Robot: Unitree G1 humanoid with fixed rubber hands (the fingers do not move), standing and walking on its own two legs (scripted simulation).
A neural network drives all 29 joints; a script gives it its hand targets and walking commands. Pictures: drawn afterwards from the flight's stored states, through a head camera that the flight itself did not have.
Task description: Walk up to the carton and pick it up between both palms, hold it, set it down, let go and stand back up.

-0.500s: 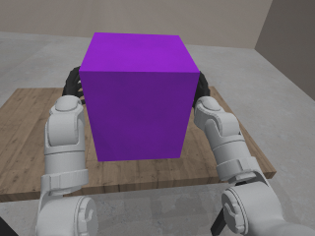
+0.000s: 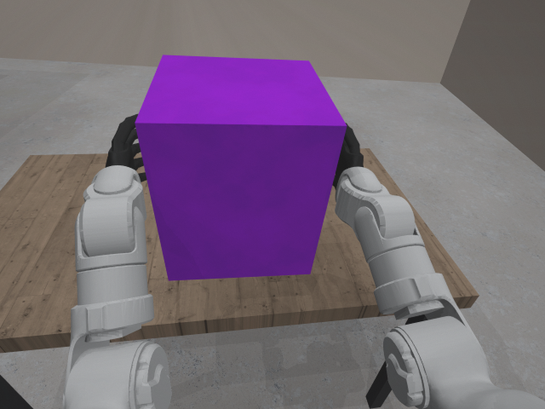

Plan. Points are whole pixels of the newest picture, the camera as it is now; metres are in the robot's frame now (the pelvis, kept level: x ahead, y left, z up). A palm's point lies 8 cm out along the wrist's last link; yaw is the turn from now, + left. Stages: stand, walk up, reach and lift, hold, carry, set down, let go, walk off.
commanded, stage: hold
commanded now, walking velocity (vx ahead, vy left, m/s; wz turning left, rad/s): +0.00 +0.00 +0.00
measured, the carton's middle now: (239, 169) +0.40 +0.02 +0.21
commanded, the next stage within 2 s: set down in 0.22 s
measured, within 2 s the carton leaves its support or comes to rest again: neither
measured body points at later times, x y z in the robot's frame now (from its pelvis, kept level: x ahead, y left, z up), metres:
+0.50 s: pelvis +0.00 +0.00 +0.00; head -0.05 +0.03 +0.45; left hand +0.39 +0.18 +0.24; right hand +0.39 -0.12 +0.22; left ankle +0.03 +0.13 -0.75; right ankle +0.00 -0.12 -0.75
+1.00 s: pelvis +0.01 +0.01 +0.00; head +0.00 +0.06 +0.45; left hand +0.42 +0.17 +0.16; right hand +0.39 -0.13 +0.14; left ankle +0.03 +0.13 -0.75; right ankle +0.00 -0.12 -0.75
